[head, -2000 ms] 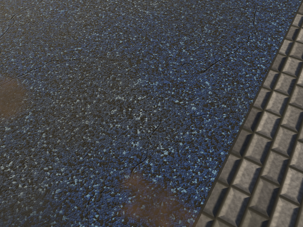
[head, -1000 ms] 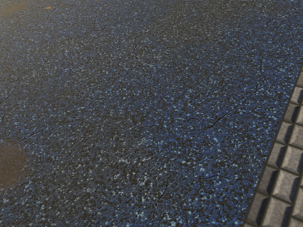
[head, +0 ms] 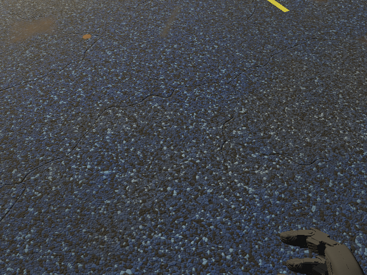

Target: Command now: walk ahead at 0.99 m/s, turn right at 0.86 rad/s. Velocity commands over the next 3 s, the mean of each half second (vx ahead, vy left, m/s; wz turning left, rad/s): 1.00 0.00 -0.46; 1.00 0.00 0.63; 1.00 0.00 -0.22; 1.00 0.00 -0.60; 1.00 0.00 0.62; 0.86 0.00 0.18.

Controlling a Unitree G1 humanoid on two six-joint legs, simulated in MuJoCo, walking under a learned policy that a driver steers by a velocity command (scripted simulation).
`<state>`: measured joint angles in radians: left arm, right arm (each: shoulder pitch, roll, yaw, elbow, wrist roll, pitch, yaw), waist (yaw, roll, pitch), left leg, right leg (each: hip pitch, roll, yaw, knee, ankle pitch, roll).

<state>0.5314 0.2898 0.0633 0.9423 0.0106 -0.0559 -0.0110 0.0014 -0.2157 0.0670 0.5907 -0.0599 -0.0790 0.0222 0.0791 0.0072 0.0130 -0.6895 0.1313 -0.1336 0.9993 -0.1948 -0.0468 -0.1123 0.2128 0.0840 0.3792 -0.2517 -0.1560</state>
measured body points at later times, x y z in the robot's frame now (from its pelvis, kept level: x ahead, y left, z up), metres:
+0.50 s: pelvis +0.48 +0.05 -0.01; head +0.51 +0.05 +0.44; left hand +0.80 +0.18 -0.05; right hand +0.29 -0.18 -0.12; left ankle +0.34 +0.20 -0.74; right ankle +0.63 -0.10 -0.69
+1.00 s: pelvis +0.96 +0.00 -0.03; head +0.99 +0.01 +0.42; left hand +0.89 +0.27 -0.17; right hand +1.21 -0.23 -0.10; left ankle +1.15 +0.06 -0.72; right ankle +0.71 -0.11 -0.71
